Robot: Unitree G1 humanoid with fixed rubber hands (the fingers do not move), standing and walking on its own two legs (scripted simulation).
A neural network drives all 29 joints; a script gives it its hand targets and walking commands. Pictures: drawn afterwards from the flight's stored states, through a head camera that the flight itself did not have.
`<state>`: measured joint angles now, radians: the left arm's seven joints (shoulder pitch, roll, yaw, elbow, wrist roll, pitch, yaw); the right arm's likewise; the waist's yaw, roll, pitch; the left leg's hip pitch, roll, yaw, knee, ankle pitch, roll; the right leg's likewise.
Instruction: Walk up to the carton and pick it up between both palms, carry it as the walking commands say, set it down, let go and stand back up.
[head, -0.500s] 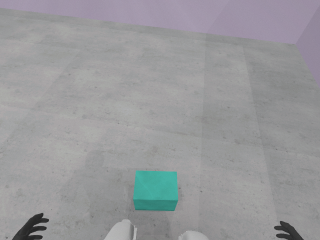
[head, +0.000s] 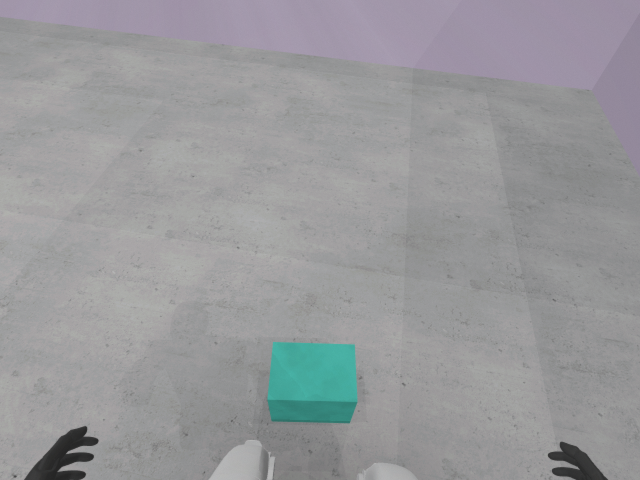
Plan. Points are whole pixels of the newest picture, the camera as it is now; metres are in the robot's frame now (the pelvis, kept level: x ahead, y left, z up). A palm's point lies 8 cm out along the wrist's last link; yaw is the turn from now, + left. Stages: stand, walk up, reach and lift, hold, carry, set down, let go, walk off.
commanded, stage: walk up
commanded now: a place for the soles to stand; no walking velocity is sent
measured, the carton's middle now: (312, 383) +0.45 +0.00 -0.62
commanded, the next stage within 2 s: reach and lift in 0.84 s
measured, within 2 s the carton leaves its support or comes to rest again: neither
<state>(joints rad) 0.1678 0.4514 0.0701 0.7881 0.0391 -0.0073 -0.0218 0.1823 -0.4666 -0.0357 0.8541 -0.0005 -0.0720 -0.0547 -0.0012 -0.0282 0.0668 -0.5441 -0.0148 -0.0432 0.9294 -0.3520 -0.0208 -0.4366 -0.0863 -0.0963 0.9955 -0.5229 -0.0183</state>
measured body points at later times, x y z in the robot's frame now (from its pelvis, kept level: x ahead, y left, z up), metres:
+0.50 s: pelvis +0.00 +0.00 +0.00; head +0.02 +0.00 +0.45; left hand +0.14 +0.33 -0.08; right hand +0.12 -0.35 -0.08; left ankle +0.09 +0.14 -0.68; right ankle +0.01 -0.11 -0.68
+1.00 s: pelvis -0.01 +0.00 +0.00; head +0.05 +0.02 +0.45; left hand +0.17 +0.31 -0.09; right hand +0.16 -0.32 -0.06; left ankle +0.09 +0.14 -0.68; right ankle +0.01 -0.11 -0.68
